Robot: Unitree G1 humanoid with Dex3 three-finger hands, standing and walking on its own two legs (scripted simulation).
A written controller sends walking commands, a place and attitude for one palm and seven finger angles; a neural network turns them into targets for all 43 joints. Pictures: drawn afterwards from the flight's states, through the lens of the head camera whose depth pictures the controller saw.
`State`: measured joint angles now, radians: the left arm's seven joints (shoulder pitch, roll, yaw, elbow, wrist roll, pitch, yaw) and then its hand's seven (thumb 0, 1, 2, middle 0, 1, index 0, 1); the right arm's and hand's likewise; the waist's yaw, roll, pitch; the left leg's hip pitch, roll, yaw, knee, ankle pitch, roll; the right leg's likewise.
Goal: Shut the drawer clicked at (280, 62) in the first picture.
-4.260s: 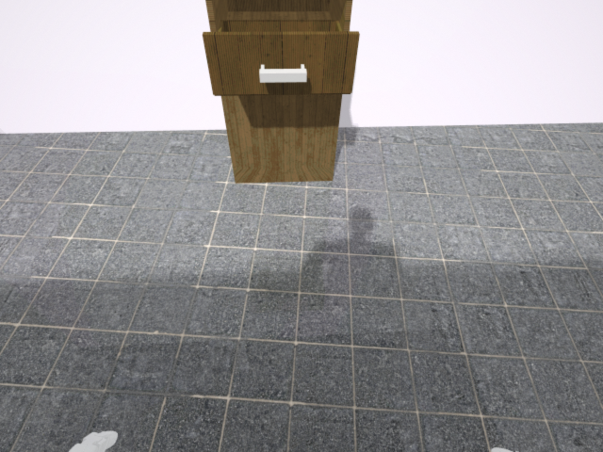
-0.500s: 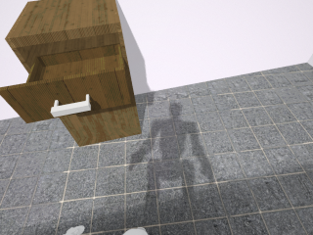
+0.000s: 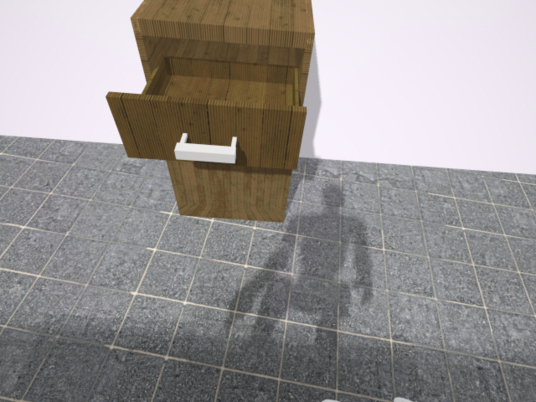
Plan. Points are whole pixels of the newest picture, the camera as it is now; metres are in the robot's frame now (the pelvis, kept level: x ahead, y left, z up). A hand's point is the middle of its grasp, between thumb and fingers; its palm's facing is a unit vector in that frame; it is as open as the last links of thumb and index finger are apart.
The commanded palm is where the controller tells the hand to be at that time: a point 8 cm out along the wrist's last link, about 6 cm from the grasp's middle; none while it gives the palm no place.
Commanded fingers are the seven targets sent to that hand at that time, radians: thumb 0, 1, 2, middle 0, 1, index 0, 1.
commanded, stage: take the last steps up to it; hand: left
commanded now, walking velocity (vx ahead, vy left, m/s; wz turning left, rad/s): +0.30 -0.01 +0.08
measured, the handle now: (207, 146) +0.63 +0.21 -0.04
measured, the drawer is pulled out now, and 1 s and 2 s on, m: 0.29 0.29 0.29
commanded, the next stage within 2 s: come to a stop and stand still in 1.02 s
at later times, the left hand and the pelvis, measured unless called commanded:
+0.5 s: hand out of the picture +0.02 +0.12 -0.16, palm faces +0.15 -0.98 -0.15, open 7.4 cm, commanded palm none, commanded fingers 0.00 0.90 0.90 -0.20 -0.30 -0.20 -0.30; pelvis +0.08 -0.02 +0.01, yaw +3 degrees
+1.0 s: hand (173, 298) +0.31 +0.21 -0.16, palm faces +0.05 -0.98 -0.21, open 7.4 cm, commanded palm none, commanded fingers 0.00 0.90 0.90 -0.20 -0.30 -0.20 -0.30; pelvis +0.23 +0.02 +0.01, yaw +0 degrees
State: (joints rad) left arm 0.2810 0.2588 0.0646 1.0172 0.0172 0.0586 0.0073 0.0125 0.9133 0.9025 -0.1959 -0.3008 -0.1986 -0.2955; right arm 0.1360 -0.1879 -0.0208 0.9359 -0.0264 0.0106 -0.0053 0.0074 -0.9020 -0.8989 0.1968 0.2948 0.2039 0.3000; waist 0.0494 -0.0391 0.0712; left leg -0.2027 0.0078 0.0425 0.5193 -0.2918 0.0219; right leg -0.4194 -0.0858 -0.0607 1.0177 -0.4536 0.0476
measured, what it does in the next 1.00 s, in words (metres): walks ahead: right foot, then left foot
